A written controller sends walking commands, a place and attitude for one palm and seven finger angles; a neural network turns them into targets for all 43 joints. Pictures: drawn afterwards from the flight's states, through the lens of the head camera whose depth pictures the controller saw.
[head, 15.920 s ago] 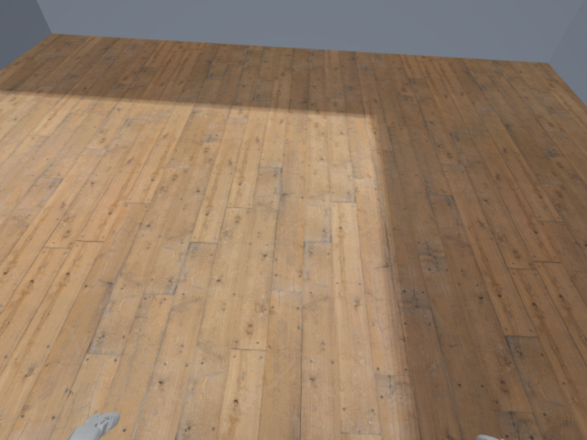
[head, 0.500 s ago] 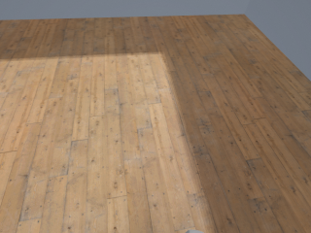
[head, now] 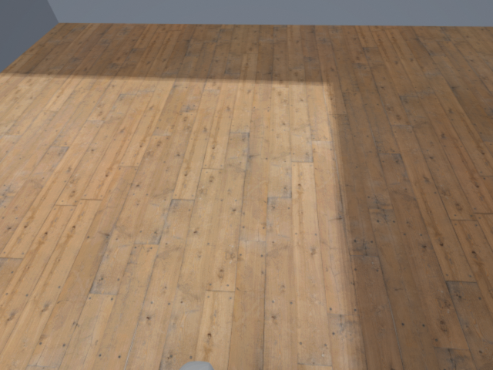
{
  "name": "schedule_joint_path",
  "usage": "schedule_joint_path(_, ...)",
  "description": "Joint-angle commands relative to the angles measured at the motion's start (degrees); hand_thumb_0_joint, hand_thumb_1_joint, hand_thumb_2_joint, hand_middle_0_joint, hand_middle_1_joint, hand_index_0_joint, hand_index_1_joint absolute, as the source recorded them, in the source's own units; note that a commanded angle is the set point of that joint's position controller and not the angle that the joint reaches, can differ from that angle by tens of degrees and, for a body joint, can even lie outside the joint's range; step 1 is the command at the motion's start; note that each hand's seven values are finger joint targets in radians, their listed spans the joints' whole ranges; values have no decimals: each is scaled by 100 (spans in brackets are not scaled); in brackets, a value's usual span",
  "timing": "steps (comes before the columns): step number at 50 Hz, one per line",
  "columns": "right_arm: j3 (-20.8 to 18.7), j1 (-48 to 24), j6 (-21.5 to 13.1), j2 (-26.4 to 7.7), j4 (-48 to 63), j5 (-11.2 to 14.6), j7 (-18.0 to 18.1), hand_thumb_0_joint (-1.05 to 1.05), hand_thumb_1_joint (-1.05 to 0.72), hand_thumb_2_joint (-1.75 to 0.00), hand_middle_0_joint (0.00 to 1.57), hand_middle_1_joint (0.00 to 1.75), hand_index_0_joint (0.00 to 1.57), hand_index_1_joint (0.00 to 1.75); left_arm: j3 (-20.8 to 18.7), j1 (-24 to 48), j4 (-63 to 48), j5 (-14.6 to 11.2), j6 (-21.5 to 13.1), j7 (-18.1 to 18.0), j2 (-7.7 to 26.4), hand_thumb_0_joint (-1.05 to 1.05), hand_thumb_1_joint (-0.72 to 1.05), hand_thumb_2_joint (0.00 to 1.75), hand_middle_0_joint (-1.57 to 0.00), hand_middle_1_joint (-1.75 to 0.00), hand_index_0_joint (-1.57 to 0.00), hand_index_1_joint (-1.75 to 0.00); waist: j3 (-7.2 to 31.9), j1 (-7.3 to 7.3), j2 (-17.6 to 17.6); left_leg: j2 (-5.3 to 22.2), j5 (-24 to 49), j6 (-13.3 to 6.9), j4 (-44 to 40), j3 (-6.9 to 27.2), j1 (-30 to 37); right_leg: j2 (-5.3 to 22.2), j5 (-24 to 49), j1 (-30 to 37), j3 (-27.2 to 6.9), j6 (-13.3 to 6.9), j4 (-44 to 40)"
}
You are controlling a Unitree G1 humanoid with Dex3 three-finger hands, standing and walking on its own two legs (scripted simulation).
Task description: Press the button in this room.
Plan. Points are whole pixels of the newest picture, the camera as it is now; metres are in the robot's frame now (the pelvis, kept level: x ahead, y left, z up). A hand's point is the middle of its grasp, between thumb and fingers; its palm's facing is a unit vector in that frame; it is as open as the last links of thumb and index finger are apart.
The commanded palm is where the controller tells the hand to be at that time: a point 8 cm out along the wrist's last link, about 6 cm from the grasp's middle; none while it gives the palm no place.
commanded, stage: turn or walk to find it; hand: left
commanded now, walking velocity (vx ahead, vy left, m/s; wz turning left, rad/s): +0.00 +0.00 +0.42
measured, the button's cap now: out of the picture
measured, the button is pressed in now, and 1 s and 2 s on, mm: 0 0 0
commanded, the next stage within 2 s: stand and wait in 0.34 s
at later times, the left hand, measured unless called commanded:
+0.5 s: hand out of the picture +0.01 +0.27 -0.17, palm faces +0.19 -0.95 -0.24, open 7.4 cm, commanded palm none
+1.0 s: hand out of the picture -0.01 +0.25 -0.19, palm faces +0.02 -0.98 -0.21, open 7.3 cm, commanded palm none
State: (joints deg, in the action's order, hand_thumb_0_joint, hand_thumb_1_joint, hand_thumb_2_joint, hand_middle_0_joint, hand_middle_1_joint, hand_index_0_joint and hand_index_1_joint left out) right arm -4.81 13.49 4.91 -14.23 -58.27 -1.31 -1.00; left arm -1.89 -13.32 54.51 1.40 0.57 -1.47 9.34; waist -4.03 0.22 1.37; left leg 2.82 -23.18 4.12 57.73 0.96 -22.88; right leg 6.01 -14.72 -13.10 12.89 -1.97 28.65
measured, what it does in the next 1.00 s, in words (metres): steps on the spot: left foot, then right foot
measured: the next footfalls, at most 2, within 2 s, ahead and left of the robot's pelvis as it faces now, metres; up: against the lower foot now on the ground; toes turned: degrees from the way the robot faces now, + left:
left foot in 0.16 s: -0.01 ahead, +0.15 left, +0.00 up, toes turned +9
right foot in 0.62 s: +0.04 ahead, -0.08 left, +0.00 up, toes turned +2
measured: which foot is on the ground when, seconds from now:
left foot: up 0.00-0.14, down 0.16-0.64, up 0.66-0.98, down 1.00-1.00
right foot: down 0.00-0.16, up 0.18-0.60, down 0.62-1.00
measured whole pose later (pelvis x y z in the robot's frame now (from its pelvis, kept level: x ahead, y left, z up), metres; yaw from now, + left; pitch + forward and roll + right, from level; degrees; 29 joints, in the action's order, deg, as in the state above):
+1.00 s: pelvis -0.05 +0.05 -0.01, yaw -3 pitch +0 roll +0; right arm -3.6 10.7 1.2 -12.9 -57.1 -0.4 1.8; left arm -4.3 -12.7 57.3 1.1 3.1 -0.4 11.8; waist -5.0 -1.1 -1.2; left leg 1.7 -19.1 1.9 31.6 -1.8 -14.0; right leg -1.8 -11.2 -20.0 -4.7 0.6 31.1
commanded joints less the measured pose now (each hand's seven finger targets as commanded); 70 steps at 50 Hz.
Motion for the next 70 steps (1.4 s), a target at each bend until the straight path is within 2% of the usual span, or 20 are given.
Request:
schedule_joint_path(1, 42, -516, -236, -169, 553, 73, 35, 0, -90, -90, 20, 30, 20, 30, -360, -395, -162, 46, -89, -40, 1371, 0, 90, 90, -20, -30, -20, -30, 480, -357, -1226, -37, -447, -41, -1054, -334, -188, 1564, 1830, 873, -1208, -656, -842)
schedule_joint_path(6, 57, 115, -378, -277, 413, 91, 55, 0, -90, -90, 20, 30, 20, 30, -382, -113, -126, -30, -15, -17, 1383, 0, 90, 90, -20, -30, -20, -30, 883, 65, -862, -88, 1052, -211, -3338, -535, 1372, 1347, 1646, 300, -596, -121, 202)
schedule_joint_path(8, -149, 360, -446, -1193, 427, 29, 105, 0, -90, -90, 20, 30, 20, 30, -224, -2, -413, -86, 76, 35, 771, 0, 90, 90, -20, -30, -20, -30, 671, 268, 1802, 1854, 3363, -1031, -4091, 2005, 2354, 155, -1915, -1998, -209, 641, 2235)
schedule_joint_path(10, -99, 260, -402, -1104, 373, 8, 189, 0, -90, -90, 20, 30, 20, 30, -212, 396, -398, -27, 186, 16, 845, 0, 90, 90, -20, -30, -20, -30, 488, 293, 1206, 1839, 3408, -1381, -4101, 1583, 1636, 205, -1812, -1813, -970, 575, 3070)
schedule_joint_path(14, 20, -378, -458, -812, 546, 34, 240, 0, -90, -90, 20, 30, 20, 30, -262, 204, -137, -46, 154, 110, 929, 0, 90, 90, -20, -30, -20, -30, 280, -30, 720, 1092, 3581, -1217, -3893, 951, 1612, 38, -854, -1865, -1066, 649, 3547)
schedule_joint_path(18, -6, -97, -492, -773, 496, 51, 235, 0, -90, -90, 20, 30, 20, 30, -216, 265, -159, -50, 144, 76, 897, 0, 90, 90, -20, -30, -20, -30, 501, 59, 507, 1024, 3812, -1262, -3862, 998, 1966, -25, -698, -1862, -1138, 747, 3377)
schedule_joint_path(25, 61, 51, -581, -497, 150, 1, 301, 0, -90, -90, 20, 30, 20, 30, 23, 259, 38, -56, 65, 35, 545, 0, 90, 90, -20, -30, -20, -30, 560, 61, 693, 1039, 3871, -1303, -3747, 693, 2002, -166, -926, -765, -1135, 572, 1279)
schedule_joint_path(29, 29, -63, -525, -503, 39, 65, 301, 0, -90, -90, 20, 30, 20, 30, -58, -308, 310, -52, 44, 38, 710, 0, 90, 90, -20, -30, -20, -30, 427, -199, 371, 898, 2834, -921, -3194, 430, 1316, -246, 548, 347, -1037, 470, -394)
schedule_joint_path(32, 112, -196, -433, -59, 269, 102, 285, 0, -90, -90, 20, 30, 20, 30, -203, -341, 259, -10, -17, 29, 1408, 0, 90, 90, -20, -30, -20, -30, -2, -178, -1615, -151, -662, -281, -1597, -441, 34, 1513, 2223, 371, -3097, -622, -1143)
schedule_joint_path(34, 46, -344, -299, -220, 276, 47, 299, 0, -90, -90, 20, 30, 20, 30, -305, -152, 188, -20, 19, -11, 1275, 0, 90, 90, -20, -30, -20, -30, -123, -239, -1786, -27, -744, -319, -545, -63, -39, 1250, 1066, -149, -3261, -952, -1463)
schedule_joint_path(38, 11, -232, -315, -178, 210, 54, 246, 0, -90, -90, 20, 30, 20, 30, -368, 84, 1, -17, 34, 11, 1152, 0, 90, 90, -20, -30, -20, -30, 142, -120, -780, -12, -195, -223, -96, -107, -187, 820, 1042, 43, -2771, -776, -1216)
schedule_joint_path(44, 30, -421, -383, -151, 446, 81, 263, 0, -90, -90, 20, 30, 20, 30, -472, -60, -40, 25, 68, 61, 1303, 0, 90, 90, -20, -30, -20, -30, 536, -285, -1054, -96, -286, -157, -1341, -231, 124, 661, 1030, 267, -3086, -785, -1024)
schedule_joint_path(48, 52, 354, -500, -178, 259, 117, 341, 0, -90, -90, 20, 30, 20, 30, -484, 326, -140, -37, 139, 74, 1311, 0, 90, 90, -20, -30, -20, -30, 889, 101, -1022, -224, 798, -181, -3239, -386, 1523, 314, 1371, -294, -2995, -404, -346)
schedule_joint_path(49, 23, 526, -552, -379, 246, 120, 363, 0, -90, -90, 20, 30, 20, 30, -434, 389, -210, -76, 157, 88, 1140, 0, 90, 90, -20, -30, -20, -30, 964, 201, -445, 154, 916, -267, -3736, -84, 2153, -15, 873, -834, -2681, -160, 108)
schedule_joint_path(50, -60, 446, -591, -821, 332, 41, 372, 0, -90, -90, 20, 30, 20, 30, -369, 345, -339, -125, 184, 133, 821, 0, 90, 90, -20, -30, -20, -30, 789, 196, 1052, 1356, 707, -653, -4391, 1282, 2457, -707, -339, -1884, -2059, 134, 1193)
schedule_joint_path(51, -114, 251, -537, -1118, 465, 26, 362, 0, -90, -90, 20, 30, 20, 30, -361, 434, -384, -74, 223, 146, 802, 0, 90, 90, -20, -30, -20, -30, 427, 176, 1609, 2250, 948, -1079, -4553, 1745, 1733, -806, -1729, -2038, -1492, 352, 2341)
schedule_joint_path(56, 3, -467, -555, -673, 714, -30, 353, 0, -90, -90, 20, 30, 20, 30, -445, 253, -224, 10, 315, 273, 909, 0, 90, 90, -20, -30, -20, -30, -19, -166, 725, 1446, 1634, -1106, -4212, 298, 1046, -503, -941, -1936, -1462, 510, 3966)
schedule_joint_path(64, -140, 226, -548, -788, 524, -22, 280, 0, -90, -90, 20, 30, 20, 30, -291, 780, -585, -24, 253, 291, 693, 0, 90, 90, -20, -30, -20, -30, 374, 224, 863, 1760, 3322, -1266, -3622, -235, 2092, -260, -1234, -1630, -933, 591, 2269)
schedule_joint_path(68, -202, 77, -502, -903, 539, -15, 220, 0, -90, -90, 20, 30, 20, 30, -290, 449, -549, -37, 140, 275, 736, 0, 90, 90, -20, -30, -20, -30, 600, 78, 983, 1708, 3619, -968, -2928, -634, 1859, -429, -646, -618, -675, 420, 716)
schedule_joint_path(70, -166, 28, -470, -700, 616, 50, 182, 0, -90, -90, 20, 30, 20, 30, -385, -280, -328, 8, 22, 225, 1258, 0, 90, 90, -20, -30, -20, -30, 928, -317, -154, 1290, 2269, -362, -1476, -1108, 766, 77, 1237, 1009, -1287, 189, -663)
